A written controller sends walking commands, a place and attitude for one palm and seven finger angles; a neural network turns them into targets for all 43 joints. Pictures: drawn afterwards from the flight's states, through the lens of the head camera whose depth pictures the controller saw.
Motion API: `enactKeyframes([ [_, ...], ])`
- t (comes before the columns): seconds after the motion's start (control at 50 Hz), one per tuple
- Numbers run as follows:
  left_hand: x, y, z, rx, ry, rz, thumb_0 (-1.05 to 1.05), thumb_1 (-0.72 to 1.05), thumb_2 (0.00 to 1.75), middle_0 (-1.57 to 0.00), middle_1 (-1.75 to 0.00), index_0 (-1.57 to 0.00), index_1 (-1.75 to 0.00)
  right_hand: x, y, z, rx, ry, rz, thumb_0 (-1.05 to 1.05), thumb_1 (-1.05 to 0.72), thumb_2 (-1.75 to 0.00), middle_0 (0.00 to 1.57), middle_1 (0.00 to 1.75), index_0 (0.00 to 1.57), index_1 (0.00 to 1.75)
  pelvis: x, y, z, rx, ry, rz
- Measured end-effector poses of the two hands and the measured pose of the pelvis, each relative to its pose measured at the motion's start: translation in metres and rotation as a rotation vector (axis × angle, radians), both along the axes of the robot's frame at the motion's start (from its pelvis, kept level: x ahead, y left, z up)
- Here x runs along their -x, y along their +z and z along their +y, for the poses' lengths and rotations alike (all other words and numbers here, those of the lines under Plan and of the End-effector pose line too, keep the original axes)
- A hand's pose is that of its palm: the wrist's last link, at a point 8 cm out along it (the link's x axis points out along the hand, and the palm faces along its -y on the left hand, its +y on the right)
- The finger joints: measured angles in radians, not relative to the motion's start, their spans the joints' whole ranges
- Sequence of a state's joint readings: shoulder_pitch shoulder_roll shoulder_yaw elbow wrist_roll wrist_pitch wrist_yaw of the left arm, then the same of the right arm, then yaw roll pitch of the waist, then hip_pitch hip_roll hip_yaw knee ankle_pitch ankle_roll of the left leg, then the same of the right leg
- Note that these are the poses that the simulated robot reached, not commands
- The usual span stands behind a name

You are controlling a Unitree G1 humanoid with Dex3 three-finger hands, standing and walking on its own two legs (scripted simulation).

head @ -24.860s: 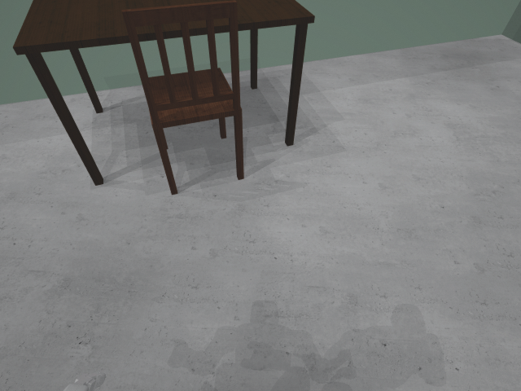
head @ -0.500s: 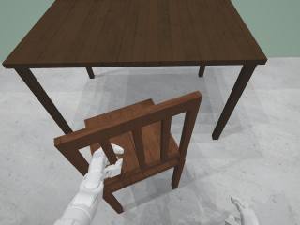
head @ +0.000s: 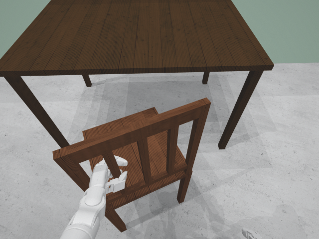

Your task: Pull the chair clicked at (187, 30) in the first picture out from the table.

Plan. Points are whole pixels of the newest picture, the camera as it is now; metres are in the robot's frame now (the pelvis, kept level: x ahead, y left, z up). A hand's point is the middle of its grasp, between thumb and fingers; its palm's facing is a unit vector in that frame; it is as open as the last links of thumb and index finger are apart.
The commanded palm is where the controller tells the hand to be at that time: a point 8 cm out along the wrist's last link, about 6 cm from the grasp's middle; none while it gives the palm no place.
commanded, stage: open the thumb and straighten the fingers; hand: left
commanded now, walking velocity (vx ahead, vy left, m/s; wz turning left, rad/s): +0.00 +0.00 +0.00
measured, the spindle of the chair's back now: (145, 162) +0.35 +0.05 -0.09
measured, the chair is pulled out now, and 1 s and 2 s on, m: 0.26 0.26 0.26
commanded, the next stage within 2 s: draw the fingers out of the gap in 0.64 s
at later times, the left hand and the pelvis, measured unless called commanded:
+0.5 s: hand (120, 180) +0.29 +0.11 -0.06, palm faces -0.03 -0.98 -0.19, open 15.8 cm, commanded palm +0.27 +0.17 -0.04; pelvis -0.01 +0.00 -0.03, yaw +1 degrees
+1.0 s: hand (119, 195) +0.25 +0.12 -0.07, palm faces -0.04 -0.98 -0.18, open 17.5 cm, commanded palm +0.22 +0.17 -0.04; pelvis +0.00 +0.00 -0.03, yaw +1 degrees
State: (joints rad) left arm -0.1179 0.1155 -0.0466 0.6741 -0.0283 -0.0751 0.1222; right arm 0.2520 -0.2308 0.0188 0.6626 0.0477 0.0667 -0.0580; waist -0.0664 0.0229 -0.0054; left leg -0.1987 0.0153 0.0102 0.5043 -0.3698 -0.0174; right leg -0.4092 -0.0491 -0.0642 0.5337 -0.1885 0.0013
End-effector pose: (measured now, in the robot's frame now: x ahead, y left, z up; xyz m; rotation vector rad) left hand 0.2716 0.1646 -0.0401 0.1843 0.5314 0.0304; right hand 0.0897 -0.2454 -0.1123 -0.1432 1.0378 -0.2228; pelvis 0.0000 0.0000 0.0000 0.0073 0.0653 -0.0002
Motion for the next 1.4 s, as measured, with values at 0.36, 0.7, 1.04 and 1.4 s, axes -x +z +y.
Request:
enactKeyframes([
  [0.36, -0.002, -0.002, 0.001, -0.01, -0.026, -0.018, 0.0, -0.4, 0.27, -0.24, -1.0, -0.36, -1.06, -0.02, -0.015, -0.002, -0.003, 0.077, -0.138, 0.01, -0.91, -0.9, 0.2, 0.3, 0.2, 0.3, 0.014, -0.025, 0.004, -0.012, 0.006, 0.108],
  [0.7, -0.002, -0.002, 0.001, -0.013, -0.014, -0.01, -0.01, -0.54, 0.2, -0.04, -0.11, -0.04, -0.12, -0.032, -0.017, -0.002, -0.001, 0.101, -0.176, 0.01, -0.9, -0.9, 0.2, 0.3, 0.2, 0.3, 0.009, -0.031, -0.002, -0.009, 0.016, 0.129],
  [1.04, 0.048, -0.006, 0.003, -0.003, -0.015, 0.031, -0.01, -0.54, 0.2, -0.03, 0.0, -0.01, 0.0, -0.057, -0.006, -0.002, 0.012, 0.104, -0.252, 0.02, -0.9, -0.9, 0.2, 0.3, 0.2, 0.3, -0.006, -0.034, -0.002, -0.001, 0.016, 0.143],
  [1.4, 0.105, -0.002, 0.011, -0.006, 0.01, 0.044, -0.01, -0.54, 0.2, -0.04, -0.02, -0.03, -0.01, -0.09, 0.003, 0.029, 0.003, 0.161, -0.389, 0.02, -0.9, -0.9, 0.2, 0.3, 0.2, 0.3, -0.004, -0.045, 0.007, 0.014, 0.037, 0.14],
])
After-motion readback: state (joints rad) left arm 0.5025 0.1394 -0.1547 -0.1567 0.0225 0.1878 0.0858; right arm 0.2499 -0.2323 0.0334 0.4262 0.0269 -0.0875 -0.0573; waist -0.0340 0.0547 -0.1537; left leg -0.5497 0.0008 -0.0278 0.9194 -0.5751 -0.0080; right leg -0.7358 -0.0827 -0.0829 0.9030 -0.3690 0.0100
